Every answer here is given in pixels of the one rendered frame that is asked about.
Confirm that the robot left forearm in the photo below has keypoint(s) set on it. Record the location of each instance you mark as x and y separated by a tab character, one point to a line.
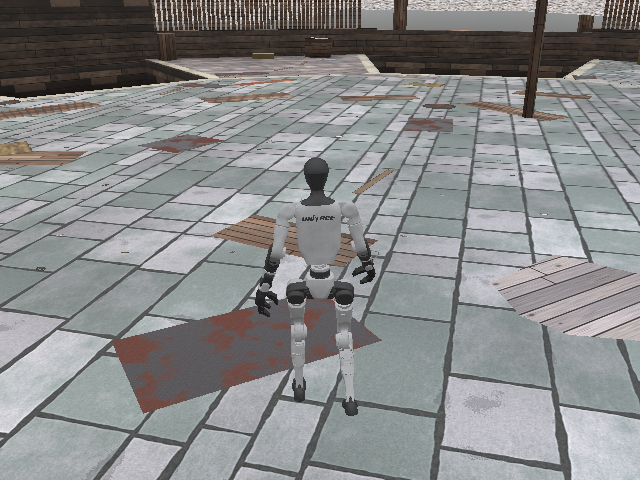
269	271

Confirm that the robot left upper arm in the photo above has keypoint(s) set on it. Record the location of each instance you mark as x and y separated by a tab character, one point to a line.
286	212

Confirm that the left robot foot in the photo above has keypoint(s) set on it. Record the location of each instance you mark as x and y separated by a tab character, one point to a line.
299	393

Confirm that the robot left hand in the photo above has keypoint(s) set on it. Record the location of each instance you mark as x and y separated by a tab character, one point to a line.
261	303

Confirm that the robot right upper arm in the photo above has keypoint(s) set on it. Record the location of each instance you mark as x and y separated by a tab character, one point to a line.
349	210

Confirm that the robot right forearm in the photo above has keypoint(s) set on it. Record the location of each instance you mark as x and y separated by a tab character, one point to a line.
366	258

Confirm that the robot right hand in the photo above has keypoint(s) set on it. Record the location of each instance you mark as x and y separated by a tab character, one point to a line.
368	278

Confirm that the right robot thigh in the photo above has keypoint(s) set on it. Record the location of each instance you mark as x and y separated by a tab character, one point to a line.
344	299

